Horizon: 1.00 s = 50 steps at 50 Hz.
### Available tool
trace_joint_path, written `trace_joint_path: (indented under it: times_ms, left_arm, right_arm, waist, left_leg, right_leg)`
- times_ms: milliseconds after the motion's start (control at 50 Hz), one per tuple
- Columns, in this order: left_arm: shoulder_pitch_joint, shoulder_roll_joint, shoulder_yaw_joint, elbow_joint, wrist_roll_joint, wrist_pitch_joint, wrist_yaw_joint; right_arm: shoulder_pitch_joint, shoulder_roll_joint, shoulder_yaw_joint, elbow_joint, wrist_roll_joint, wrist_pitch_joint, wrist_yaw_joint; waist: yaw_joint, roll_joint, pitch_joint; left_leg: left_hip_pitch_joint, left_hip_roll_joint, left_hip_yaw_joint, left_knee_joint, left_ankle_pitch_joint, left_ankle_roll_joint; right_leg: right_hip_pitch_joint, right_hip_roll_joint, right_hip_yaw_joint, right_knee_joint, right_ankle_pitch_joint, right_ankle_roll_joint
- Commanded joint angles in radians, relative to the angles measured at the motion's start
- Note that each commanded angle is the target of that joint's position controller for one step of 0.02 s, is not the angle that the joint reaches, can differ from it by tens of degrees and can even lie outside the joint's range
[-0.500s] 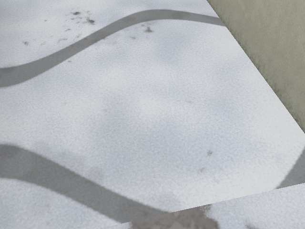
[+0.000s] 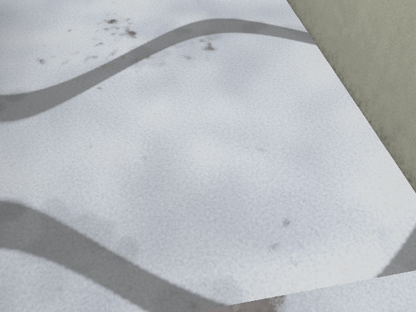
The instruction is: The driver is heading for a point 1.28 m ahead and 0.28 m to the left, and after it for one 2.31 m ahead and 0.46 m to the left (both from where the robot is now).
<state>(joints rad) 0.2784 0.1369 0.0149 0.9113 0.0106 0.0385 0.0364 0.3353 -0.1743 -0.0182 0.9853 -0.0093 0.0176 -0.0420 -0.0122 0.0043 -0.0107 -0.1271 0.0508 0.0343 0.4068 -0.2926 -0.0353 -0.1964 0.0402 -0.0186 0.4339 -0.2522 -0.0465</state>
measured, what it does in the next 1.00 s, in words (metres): stands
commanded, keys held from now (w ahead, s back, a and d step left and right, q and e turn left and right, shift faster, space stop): no key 0.16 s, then w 0.08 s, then no key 0.76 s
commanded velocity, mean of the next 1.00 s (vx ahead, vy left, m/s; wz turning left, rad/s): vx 0.04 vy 0.00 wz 0.00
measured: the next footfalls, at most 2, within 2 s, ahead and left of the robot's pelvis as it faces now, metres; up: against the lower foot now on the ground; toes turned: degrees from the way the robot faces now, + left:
right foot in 1.62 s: +0.09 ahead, -0.13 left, +0.00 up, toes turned -4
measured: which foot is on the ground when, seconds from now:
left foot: down 0.00-1.00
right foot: down 0.00-1.00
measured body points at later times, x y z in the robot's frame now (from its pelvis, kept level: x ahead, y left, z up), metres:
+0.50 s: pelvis +0.01 +0.03 +0.00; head +0.02 +0.03 +0.45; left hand +0.04 +0.25 -0.16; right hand +0.00 -0.19 -0.16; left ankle -0.05 +0.14 -0.74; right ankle -0.02 -0.09 -0.74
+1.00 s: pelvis -0.02 +0.04 +0.00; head -0.01 +0.04 +0.45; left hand -0.03 +0.27 -0.15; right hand -0.05 -0.17 -0.16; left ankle -0.05 +0.14 -0.74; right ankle -0.02 -0.09 -0.74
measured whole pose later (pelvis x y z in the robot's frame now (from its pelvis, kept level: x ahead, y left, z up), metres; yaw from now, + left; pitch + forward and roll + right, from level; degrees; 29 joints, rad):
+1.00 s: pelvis -0.02 +0.04 +0.00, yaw +0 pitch +0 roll +1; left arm 0.31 0.16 0.00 1.09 -0.01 0.03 0.06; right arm 0.37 -0.15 0.02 1.06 -0.02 0.02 -0.03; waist -0.01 -0.01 0.00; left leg -0.13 -0.04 0.05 0.36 -0.24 0.04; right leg -0.22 -0.04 0.02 0.44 -0.22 0.03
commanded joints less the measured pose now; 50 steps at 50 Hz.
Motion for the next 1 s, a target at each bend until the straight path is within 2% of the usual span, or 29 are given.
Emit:
trace_joint_path:
  times_ms: [20, 160, 180, 200, 220, 240, 260, 280, 300, 320, 360, 380, 400, 420, 480, 540, 580, 680, 760, 780, 800, 900, 940, 1000]
  left_arm:
    - [0.043, 0.079, 0.015, -0.024, 0.001, 0.0, 0.003]
    - [0.063, 0.083, 0.014, 0.001, -0.003, 0.009, 0.013]
    - [0.079, 0.102, 0.021, 0.007, -0.01, 0.012, 0.017]
    - [0.091, 0.131, 0.032, 0.008, -0.019, 0.015, 0.02]
    - [0.096, 0.145, 0.039, 0.005, -0.022, 0.018, 0.024]
    - [0.107, 0.158, 0.046, 0.001, -0.023, 0.017, 0.027]
    - [0.107, 0.155, 0.047, 0.0, -0.021, 0.013, 0.029]
    - [0.092, 0.138, 0.042, 0.001, -0.013, 0.009, 0.026]
    - [0.063, 0.121, 0.038, -0.001, -0.012, 0.006, 0.024]
    - [0.032, 0.102, 0.032, -0.008, -0.017, 0.002, 0.021]
    - [0.045, 0.081, 0.022, 0.001, -0.021, -0.007, 0.014]
    - [0.062, 0.076, 0.018, 0.011, -0.02, -0.012, 0.013]
    - [0.064, 0.08, 0.015, 0.014, -0.008, -0.016, 0.006]
    - [0.068, 0.089, 0.014, 0.021, -0.009, -0.015, 0.005]
    - [0.093, 0.098, 0.01, 0.041, -0.011, 0.002, 0.005]
    - [0.105, 0.093, 0.003, 0.062, -0.006, 0.009, -0.002]
    - [0.095, 0.102, 0.002, 0.071, -0.009, 0.002, 0.004]
    - [0.068, 0.107, 0.001, 0.094, -0.009, -0.002, 0.009]
    - [0.068, 0.106, 0.0, 0.113, -0.009, -0.002, 0.01]
    - [0.076, 0.104, 0.0, 0.118, -0.008, -0.004, 0.013]
    - [0.076, 0.107, 0.0, 0.124, -0.009, -0.006, 0.014]
    - [0.08, 0.11, -0.002, 0.145, -0.012, -0.007, 0.022]
    - [0.089, 0.107, -0.002, 0.157, -0.02, -0.012, 0.024]
    - [0.097, 0.102, -0.003, 0.174, -0.017, -0.019, 0.022]
  right_arm:
    - [0.077, -0.068, -0.009, 0.003, 0.001, -0.008, 0.001]
    - [0.087, -0.073, -0.004, 0.045, 0.001, -0.008, -0.004]
    - [0.091, -0.083, -0.008, 0.051, 0.005, -0.007, -0.007]
    - [0.083, -0.084, -0.01, 0.047, 0.012, -0.007, -0.01]
    - [0.07, -0.077, -0.008, 0.04, 0.014, -0.011, -0.012]
    - [0.05, -0.068, -0.005, 0.027, 0.014, -0.017, -0.013]
    - [0.037, -0.042, 0.003, 0.019, 0.012, -0.023, -0.011]
    - [0.051, -0.014, 0.012, 0.017, 0.008, -0.031, -0.005]
    - [0.08, -0.009, 0.017, 0.024, 0.004, -0.037, 0.0]
    - [0.105, -0.027, 0.016, 0.033, 0.002, -0.04, 0.005]
    - [0.097, -0.076, 0.009, 0.038, 0.007, -0.042, 0.012]
    - [0.091, -0.084, 0.01, 0.036, 0.01, -0.038, 0.013]
    - [0.094, -0.061, 0.019, 0.038, 0.005, -0.037, 0.014]
    - [0.102, -0.053, 0.023, 0.039, 0.002, -0.038, 0.017]
    - [0.109, -0.073, 0.022, 0.042, -0.001, -0.039, 0.024]
    - [0.114, -0.071, 0.02, 0.05, -0.006, -0.03, 0.029]
    - [0.107, -0.068, 0.02, 0.046, -0.008, -0.027, 0.03]
    - [0.105, -0.047, 0.023, 0.048, -0.013, -0.024, 0.026]
    - [0.106, -0.045, 0.024, 0.054, -0.016, -0.02, 0.02]
    - [0.107, -0.049, 0.023, 0.058, -0.007, -0.017, 0.02]
    - [0.108, -0.046, 0.023, 0.058, -0.006, -0.015, 0.02]
    - [0.117, -0.044, 0.024, 0.064, -0.008, -0.007, 0.012]
    - [0.115, -0.053, 0.021, 0.06, -0.016, -0.001, 0.009]
    - [0.12, -0.04, 0.023, 0.058, -0.015, 0.004, 0.007]
  waist:
    - [-0.004, -0.007, 0.01]
    - [-0.004, -0.02, 0.034]
    - [0.002, -0.026, 0.023]
    - [0.006, -0.044, 0.031]
    - [0.014, -0.057, 0.07]
    - [0.024, -0.075, 0.114]
    - [0.025, -0.088, 0.141]
    - [0.009, -0.085, 0.14]
    - [-0.013, -0.076, 0.125]
    - [-0.027, -0.041, 0.112]
    - [-0.013, 0.051, 0.071]
    - [-0.01, 0.065, 0.05]
    - [-0.006, 0.072, 0.033]
    - [-0.006, 0.055, 0.018]
    - [-0.002, 0.028, -0.01]
    - [0.004, 0.013, 0.002]
    - [0.003, 0.016, 0.008]
    - [0.001, -0.004, 0.024]
    - [0.002, -0.008, 0.044]
    - [0.008, 0.0, 0.041]
    - [0.005, -0.006, 0.047]
    - [0.005, -0.019, 0.07]
    - [0.007, -0.015, 0.082]
    - [0.003, -0.013, 0.093]
  left_leg:
    - [-0.062, 0.024, -0.028, -0.049, 0.19, 0.054]
    - [-0.07, 0.023, -0.026, -0.065, 0.166, 0.057]
    - [-0.08, 0.0, -0.002, -0.038, 0.06, 0.067]
    - [-0.118, -0.021, 0.02, 0.002, -0.071, 0.084]
    - [-0.176, -0.029, 0.026, 0.04, -0.163, 0.099]
    - [-0.24, -0.033, 0.026, 0.092, -0.202, 0.111]
    - [-0.277, -0.032, 0.018, 0.129, -0.159, 0.114]
    - [-0.268, -0.019, 0.001, 0.133, -0.095, 0.117]
    - [-0.227, -0.01, -0.013, 0.1, -0.053, 0.12]
    - [-0.175, -0.006, -0.022, 0.057, -0.005, 0.119]
    - [-0.095, 0.003, -0.053, 0.017, 0.186, 0.118]
    - [-0.065, 0.004, -0.061, 0.015, 0.29, 0.121]
    - [-0.045, 0.005, -0.062, 0.016, 0.406, 0.117]
    - [-0.028, 0.011, -0.062, 0.014, 0.502, 0.113]
    - [0.015, 0.022, -0.064, -0.011, 0.608, 0.117]
    - [0.019, 0.016, -0.061, -0.032, 0.599, 0.114]
    - [0.027, 0.01, -0.061, -0.044, 0.555, 0.112]
    - [0.012, 0.004, -0.058, -0.073, 0.465, 0.111]
    - [0.0, -0.004, -0.056, -0.09, 0.385, 0.114]
    - [-0.005, -0.004, -0.056, -0.092, 0.374, 0.113]
    - [-0.007, -0.004, -0.056, -0.097, 0.357, 0.112]
    - [-0.029, -0.011, -0.056, -0.115, 0.237, 0.112]
    - [-0.03, -0.016, -0.062, -0.125, 0.185, 0.116]
    - [-0.037, -0.017, -0.064, -0.133, 0.147, 0.118]
  right_leg:
    - [0.079, -0.095, 0.097, -0.056, 0.425, -0.028]
    - [0.07, -0.085, 0.081, -0.074, 0.353, -0.031]
    - [0.079, -0.078, 0.082, -0.074, 0.223, -0.046]
    - [0.069, -0.084, 0.105, -0.086, -0.018, -0.073]
    - [0.031, -0.113, 0.159, -0.126, -0.276, -0.102]
    - [-0.005, -0.159, 0.234, -0.168, -0.443, -0.13]
    - [-0.023, -0.196, 0.292, -0.194, -0.436, -0.151]
    - [-0.035, -0.21, 0.309, -0.185, -0.342, -0.157]
    - [-0.051, -0.196, 0.273, -0.151, -0.21, -0.146]
    - [-0.067, -0.147, 0.195, -0.1, -0.07, -0.117]
    - [-0.061, -0.049, 0.048, 0.02, 0.204, -0.053]
    - [-0.056, -0.035, 0.023, 0.047, 0.284, -0.028]
    - [-0.04, -0.049, 0.033, 0.043, 0.343, -0.01]
    - [-0.015, -0.057, 0.039, 0.044, 0.374, -0.006]
    - [0.031, -0.071, 0.045, 0.04, 0.374, -0.001]
    - [0.038, -0.08, 0.047, 0.023, 0.377, 0.007]
    - [0.026, -0.088, 0.05, 0.011, 0.348, 0.015]
    - [0.013, -0.096, 0.052, -0.007, 0.302, 0.023]
    - [-0.004, -0.1, 0.052, -0.025, 0.264, 0.029]
    - [0.002, -0.106, 0.056, -0.033, 0.248, 0.03]
    - [-0.003, -0.105, 0.055, -0.036, 0.239, 0.031]
    - [-0.026, -0.106, 0.054, -0.056, 0.174, 0.034]
    - [-0.059, -0.106, 0.049, -0.064, 0.11, 0.032]
    - [-0.081, -0.108, 0.051, -0.071, 0.087, 0.032]
Keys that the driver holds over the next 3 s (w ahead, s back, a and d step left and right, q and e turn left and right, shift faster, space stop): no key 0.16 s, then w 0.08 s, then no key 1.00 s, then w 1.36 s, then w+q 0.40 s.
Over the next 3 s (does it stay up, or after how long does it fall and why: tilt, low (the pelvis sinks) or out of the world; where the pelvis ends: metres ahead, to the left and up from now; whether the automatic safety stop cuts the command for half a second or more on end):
stays up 0.67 -0.10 0.16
